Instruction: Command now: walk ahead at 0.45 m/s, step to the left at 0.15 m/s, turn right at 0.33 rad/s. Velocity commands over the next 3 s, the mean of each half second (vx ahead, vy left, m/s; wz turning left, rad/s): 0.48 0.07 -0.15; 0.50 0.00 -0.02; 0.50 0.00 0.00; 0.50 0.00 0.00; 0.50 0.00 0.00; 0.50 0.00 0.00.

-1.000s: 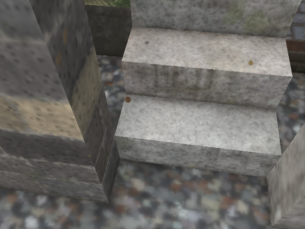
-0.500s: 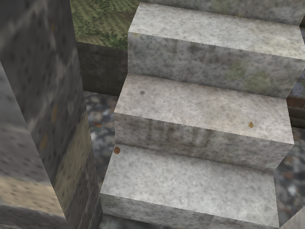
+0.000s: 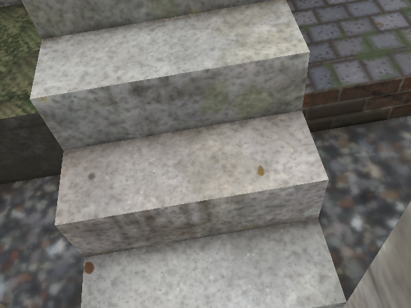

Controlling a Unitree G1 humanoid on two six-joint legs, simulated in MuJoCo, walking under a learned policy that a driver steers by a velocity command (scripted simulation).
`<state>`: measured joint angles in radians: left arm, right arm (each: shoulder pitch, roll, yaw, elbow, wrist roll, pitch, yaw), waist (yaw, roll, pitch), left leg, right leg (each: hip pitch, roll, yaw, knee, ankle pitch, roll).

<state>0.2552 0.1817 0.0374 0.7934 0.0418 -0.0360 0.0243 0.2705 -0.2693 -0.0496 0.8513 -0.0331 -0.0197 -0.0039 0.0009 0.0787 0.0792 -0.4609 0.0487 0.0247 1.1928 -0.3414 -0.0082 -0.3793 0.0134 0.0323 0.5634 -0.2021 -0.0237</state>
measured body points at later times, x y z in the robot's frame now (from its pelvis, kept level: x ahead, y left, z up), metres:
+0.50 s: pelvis +0.10 +0.02 +0.01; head +0.11 +0.02 +0.46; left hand +0.24 +0.23 -0.11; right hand +0.19 -0.19 -0.12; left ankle +0.09 +0.12 -0.73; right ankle +0.10 -0.10 -0.73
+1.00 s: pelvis +0.13 +0.01 +0.02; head +0.14 +0.00 +0.47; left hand +0.29 +0.22 -0.09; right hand +0.21 -0.22 -0.12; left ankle +0.09 +0.12 -0.73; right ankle +0.10 -0.10 -0.73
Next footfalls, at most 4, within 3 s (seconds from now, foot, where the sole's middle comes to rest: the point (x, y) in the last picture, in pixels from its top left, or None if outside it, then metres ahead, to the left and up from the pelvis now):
0.26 left None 0.13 0.12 -0.77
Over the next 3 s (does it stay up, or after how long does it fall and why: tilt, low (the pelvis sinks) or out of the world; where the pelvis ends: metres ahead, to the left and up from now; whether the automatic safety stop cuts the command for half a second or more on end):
stays up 0.13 0.02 0.02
